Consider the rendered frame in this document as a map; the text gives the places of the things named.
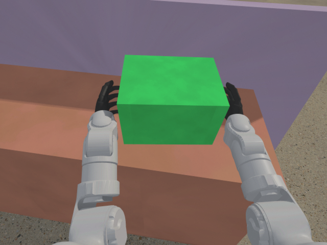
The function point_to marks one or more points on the robot right forearm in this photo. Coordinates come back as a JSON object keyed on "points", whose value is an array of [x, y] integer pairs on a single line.
{"points": [[260, 183]]}

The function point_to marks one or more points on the carton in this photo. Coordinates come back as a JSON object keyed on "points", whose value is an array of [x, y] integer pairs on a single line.
{"points": [[170, 100]]}

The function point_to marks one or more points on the robot right upper arm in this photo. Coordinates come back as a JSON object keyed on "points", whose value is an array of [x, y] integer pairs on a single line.
{"points": [[278, 223]]}

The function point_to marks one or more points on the right robot hand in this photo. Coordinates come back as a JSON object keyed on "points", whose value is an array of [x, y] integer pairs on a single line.
{"points": [[234, 100]]}

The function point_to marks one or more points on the pedestal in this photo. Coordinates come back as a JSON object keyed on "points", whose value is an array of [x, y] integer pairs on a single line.
{"points": [[186, 193]]}

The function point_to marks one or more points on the robot left upper arm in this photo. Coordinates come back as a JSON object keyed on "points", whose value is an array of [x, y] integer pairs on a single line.
{"points": [[104, 225]]}

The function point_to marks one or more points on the robot left forearm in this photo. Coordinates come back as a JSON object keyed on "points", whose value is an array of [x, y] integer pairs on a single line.
{"points": [[99, 162]]}

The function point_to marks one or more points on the left robot hand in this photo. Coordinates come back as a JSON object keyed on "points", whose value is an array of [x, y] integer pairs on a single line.
{"points": [[104, 97]]}

